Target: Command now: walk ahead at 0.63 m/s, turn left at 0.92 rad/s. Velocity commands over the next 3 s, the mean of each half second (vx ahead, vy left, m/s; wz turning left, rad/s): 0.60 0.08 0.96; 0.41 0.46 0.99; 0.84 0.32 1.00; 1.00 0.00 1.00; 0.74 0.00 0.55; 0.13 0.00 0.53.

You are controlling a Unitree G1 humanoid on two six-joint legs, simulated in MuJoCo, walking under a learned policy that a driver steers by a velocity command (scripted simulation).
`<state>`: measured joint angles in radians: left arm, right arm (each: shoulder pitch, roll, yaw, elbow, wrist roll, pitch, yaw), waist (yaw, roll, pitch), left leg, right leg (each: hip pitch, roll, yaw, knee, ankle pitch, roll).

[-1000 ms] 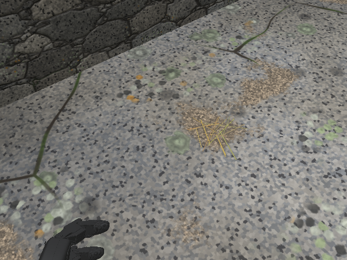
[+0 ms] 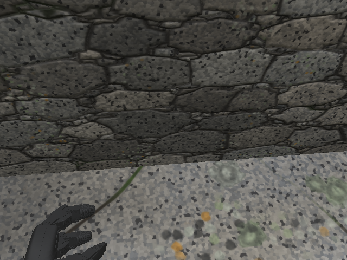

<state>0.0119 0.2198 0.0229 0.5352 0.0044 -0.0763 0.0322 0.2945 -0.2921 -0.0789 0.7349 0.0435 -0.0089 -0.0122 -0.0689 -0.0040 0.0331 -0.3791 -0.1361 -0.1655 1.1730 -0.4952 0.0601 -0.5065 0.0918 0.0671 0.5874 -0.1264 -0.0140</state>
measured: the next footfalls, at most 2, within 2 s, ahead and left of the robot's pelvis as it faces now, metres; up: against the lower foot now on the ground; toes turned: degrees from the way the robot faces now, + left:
left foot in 0.44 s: +0.38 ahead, +0.27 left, +0.00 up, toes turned +24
right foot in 0.68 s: +0.51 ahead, +0.14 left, +0.00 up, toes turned +43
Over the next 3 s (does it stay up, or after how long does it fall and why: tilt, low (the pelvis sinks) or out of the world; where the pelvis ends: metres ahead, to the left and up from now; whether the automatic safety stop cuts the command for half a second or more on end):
stays up -0.08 1.74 0.02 its command is cut before an obstacle after 0.3 s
